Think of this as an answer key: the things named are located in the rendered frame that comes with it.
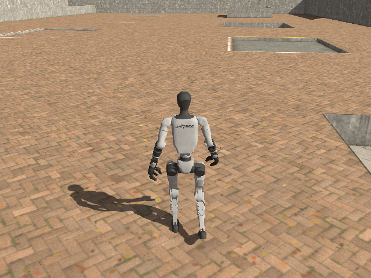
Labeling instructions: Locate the left robot hand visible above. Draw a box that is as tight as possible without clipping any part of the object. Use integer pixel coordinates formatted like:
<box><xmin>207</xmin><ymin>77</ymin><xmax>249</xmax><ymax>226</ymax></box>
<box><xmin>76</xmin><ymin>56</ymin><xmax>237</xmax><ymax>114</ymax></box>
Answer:
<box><xmin>148</xmin><ymin>166</ymin><xmax>162</xmax><ymax>181</ymax></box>

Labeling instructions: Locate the right robot hand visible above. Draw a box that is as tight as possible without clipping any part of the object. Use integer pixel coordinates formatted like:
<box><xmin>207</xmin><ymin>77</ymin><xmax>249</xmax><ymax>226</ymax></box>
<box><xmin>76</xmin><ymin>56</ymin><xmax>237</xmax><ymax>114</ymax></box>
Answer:
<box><xmin>205</xmin><ymin>156</ymin><xmax>219</xmax><ymax>166</ymax></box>

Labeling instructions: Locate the robot right forearm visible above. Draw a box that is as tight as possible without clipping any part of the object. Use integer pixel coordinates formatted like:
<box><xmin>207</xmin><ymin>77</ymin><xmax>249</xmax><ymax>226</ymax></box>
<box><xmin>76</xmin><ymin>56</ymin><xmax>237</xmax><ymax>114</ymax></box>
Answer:
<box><xmin>208</xmin><ymin>139</ymin><xmax>218</xmax><ymax>158</ymax></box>

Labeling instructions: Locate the left robot foot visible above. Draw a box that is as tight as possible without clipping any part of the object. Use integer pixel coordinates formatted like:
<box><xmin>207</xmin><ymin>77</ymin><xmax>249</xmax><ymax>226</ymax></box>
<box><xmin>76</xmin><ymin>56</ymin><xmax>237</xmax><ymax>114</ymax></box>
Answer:
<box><xmin>171</xmin><ymin>219</ymin><xmax>179</xmax><ymax>233</ymax></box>

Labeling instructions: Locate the robot right upper arm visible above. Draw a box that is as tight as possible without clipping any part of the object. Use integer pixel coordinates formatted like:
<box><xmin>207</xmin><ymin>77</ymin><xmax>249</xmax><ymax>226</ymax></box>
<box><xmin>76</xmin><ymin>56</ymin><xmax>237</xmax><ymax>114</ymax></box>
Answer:
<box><xmin>197</xmin><ymin>116</ymin><xmax>214</xmax><ymax>148</ymax></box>

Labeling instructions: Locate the robot left thigh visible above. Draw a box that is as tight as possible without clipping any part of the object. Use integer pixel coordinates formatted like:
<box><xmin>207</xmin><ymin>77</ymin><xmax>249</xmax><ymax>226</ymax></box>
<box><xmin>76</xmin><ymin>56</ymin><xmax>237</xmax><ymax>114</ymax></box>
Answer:
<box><xmin>166</xmin><ymin>161</ymin><xmax>179</xmax><ymax>198</ymax></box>

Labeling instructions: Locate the robot left upper arm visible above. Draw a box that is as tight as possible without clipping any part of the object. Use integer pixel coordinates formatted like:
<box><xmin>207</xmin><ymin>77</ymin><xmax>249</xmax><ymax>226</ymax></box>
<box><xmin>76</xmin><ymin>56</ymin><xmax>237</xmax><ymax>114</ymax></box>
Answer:
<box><xmin>156</xmin><ymin>117</ymin><xmax>173</xmax><ymax>149</ymax></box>

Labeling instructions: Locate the robot left forearm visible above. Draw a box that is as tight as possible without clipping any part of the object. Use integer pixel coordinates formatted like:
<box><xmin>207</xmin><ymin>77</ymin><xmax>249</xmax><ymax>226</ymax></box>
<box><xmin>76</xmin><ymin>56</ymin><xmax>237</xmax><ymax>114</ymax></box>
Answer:
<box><xmin>150</xmin><ymin>141</ymin><xmax>162</xmax><ymax>167</ymax></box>

